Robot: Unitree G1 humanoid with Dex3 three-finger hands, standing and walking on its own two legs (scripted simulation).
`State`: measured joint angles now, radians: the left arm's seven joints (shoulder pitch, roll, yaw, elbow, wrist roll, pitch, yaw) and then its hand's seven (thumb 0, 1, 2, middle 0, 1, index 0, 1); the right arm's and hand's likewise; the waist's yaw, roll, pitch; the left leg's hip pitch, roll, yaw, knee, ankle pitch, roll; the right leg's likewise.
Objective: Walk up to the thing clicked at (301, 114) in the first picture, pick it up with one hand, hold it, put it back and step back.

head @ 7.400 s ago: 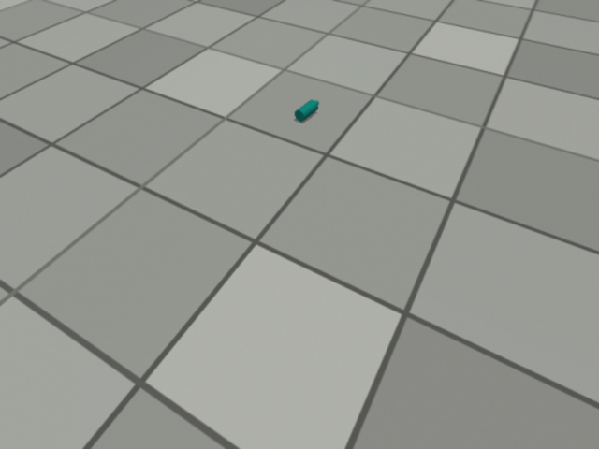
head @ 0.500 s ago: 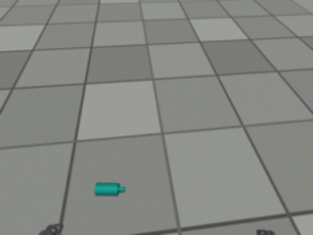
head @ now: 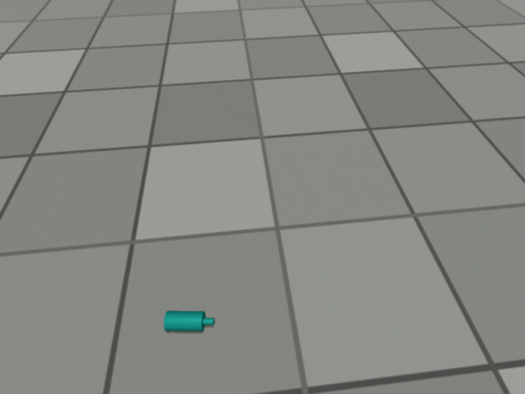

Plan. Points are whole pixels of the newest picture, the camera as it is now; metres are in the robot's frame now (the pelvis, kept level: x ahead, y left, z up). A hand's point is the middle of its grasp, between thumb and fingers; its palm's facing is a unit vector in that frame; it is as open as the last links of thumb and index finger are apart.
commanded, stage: walk up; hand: left
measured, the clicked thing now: (190, 321) +0.48 +0.30 -0.75
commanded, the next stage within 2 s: none
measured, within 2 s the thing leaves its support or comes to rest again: neither
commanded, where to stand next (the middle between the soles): +0.10 +0.03 m, yaw -1 degrees
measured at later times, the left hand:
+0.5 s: hand out of the picture +0.07 +0.34 -0.18, palm faces +0.03 -0.92 -0.39, open 7.4 cm
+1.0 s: hand out of the picture +0.11 +0.27 -0.20, palm faces -0.11 -0.93 -0.35, open 7.3 cm
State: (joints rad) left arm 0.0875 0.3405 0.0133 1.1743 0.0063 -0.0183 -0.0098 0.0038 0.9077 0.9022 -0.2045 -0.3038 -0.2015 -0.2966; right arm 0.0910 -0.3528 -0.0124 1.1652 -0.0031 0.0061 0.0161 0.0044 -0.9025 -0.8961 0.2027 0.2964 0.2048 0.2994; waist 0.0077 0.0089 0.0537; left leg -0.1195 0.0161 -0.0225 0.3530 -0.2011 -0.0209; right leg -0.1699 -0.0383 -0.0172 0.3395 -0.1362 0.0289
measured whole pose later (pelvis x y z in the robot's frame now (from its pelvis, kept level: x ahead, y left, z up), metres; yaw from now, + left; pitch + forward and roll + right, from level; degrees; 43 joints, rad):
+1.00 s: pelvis +0.00 +0.00 -0.05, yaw -6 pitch -3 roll -1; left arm 0.22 0.42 0.10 0.89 0.03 0.06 -0.07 0.00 0.91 0.90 -0.20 -0.30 -0.20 -0.30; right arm 0.25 -0.50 -0.09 0.86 -0.04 0.01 -0.05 0.00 -0.90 -0.90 0.21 0.30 0.21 0.30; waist -0.02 -0.01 0.11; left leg -0.50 0.15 -0.04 0.95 -0.48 0.02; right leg -0.34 -0.02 0.02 0.87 -0.48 0.04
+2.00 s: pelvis -0.04 -0.02 -0.05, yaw -7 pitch -3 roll +1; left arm 0.30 0.39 0.09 0.90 0.04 0.05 -0.03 0.00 0.91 0.90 -0.21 -0.30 -0.20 -0.30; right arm 0.22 -0.49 -0.09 0.87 -0.03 0.04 -0.04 0.01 -0.90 -0.90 0.20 0.30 0.20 0.30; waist 0.04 -0.01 0.09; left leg -0.64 -0.01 -0.13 1.16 -0.45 0.00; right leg -0.37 -0.05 0.05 0.92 -0.51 0.01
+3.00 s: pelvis +0.05 -0.03 -0.04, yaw +0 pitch -1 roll +2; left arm 0.10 0.36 0.03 0.84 0.01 0.01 0.01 0.00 0.91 0.90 -0.21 -0.30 -0.20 -0.30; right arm 0.12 -0.44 -0.03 0.83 0.02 0.02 -0.04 0.00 -0.90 -0.90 0.20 0.30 0.20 0.30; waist 0.02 0.04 0.20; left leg -0.50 -0.05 -0.08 1.19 -0.56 0.01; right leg -0.46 -0.02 0.03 0.77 -0.29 -0.01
